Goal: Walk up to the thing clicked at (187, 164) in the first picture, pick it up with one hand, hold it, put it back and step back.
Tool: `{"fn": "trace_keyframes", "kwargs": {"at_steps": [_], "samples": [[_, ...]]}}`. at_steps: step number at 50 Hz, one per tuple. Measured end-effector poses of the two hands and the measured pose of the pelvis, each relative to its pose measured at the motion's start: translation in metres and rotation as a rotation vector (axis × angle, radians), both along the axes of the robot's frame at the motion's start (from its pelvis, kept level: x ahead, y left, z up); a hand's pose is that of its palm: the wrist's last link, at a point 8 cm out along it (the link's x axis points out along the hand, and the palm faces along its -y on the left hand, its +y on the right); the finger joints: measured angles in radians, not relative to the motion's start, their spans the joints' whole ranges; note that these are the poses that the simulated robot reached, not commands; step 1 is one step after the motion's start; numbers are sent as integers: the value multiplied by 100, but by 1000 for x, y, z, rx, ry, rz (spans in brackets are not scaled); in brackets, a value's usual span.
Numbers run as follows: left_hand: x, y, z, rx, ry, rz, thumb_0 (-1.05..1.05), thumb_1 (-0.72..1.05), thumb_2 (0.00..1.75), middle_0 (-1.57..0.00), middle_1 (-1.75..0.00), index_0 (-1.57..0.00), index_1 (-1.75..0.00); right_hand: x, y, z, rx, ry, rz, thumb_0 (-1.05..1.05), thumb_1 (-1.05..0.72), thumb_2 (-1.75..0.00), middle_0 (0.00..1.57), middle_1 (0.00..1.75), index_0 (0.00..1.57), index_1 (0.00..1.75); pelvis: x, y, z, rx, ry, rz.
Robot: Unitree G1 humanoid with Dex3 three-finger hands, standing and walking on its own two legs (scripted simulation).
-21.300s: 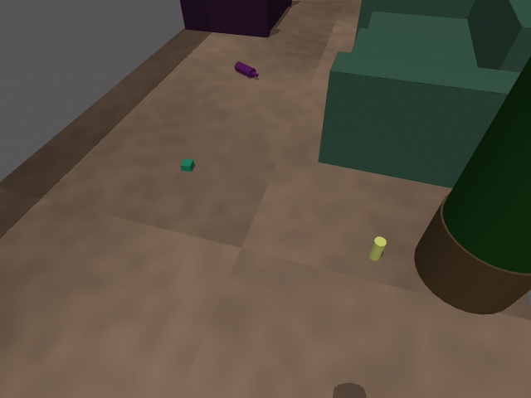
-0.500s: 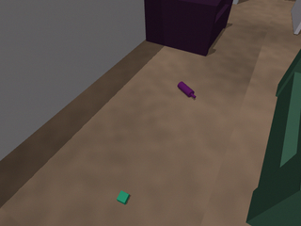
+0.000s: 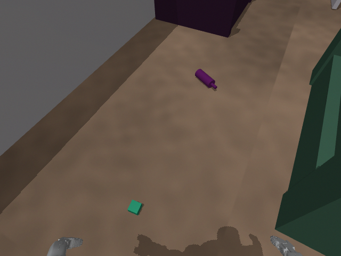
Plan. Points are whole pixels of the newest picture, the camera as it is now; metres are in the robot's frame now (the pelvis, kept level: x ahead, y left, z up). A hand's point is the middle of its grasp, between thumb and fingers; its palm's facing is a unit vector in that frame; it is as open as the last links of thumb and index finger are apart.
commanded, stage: rise first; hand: left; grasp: from above
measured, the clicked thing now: (135, 207) +0.43 +0.23 -0.72
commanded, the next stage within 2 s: none
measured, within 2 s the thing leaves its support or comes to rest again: neither
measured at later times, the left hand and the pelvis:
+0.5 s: hand out of the picture +0.13 +0.27 -0.21, palm faces -0.04 -0.80 -0.60, open 13.6 cm; pelvis -0.01 +0.01 -0.06, yaw +0 degrees
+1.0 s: hand (96, 242) +0.22 +0.29 -0.36, palm faces -0.13 -0.44 -0.89, open 13.8 cm; pelvis -0.06 -0.01 -0.19, yaw -1 degrees
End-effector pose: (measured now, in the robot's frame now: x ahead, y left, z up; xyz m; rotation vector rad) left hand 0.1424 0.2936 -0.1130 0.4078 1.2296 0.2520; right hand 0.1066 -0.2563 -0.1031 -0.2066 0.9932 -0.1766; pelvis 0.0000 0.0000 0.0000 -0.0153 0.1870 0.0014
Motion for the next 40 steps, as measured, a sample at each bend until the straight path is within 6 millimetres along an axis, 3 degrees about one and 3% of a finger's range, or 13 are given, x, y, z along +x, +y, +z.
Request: {"fn": "trace_keyframes", "kwargs": {"at_steps": [8, 20, 34, 40], "samples": [[-6, 5, -29, 79, 3, 12, 0, -36, 85, -32, -85, -29, -87, 28, 6, -17, -34, -60, 52, 1, -96, -92, 20, 30, 20, 30, 0, 3, -28, -7, 71, 0], [-10, 6, -42, 154, 30, 25, 0, -44, 90, -24, -90, -21, -93, 56, 22, -35, -44, -119, 71, 1, -91, -90, 20, 30, 20, 30, -3, 5, -48, -23, 129, 7], [-24, 7, -72, 275, 67, 10, 0, -45, 91, -18, -95, -16, -97, 43, 26, -69, -52, -116, 74, 1, -89, -90, 20, 30, 20, 30, -15, 5, -78, -28, 181, 15], [-6, 14, -108, 404, 100, -59, 0, -48, 93, -16, -97, -15, -98, 33, 19, -104, -72, -93, 106, 1, -92, -90, 21, 30, 21, 30, -27, 1, -108, -24, 246, 13]]}}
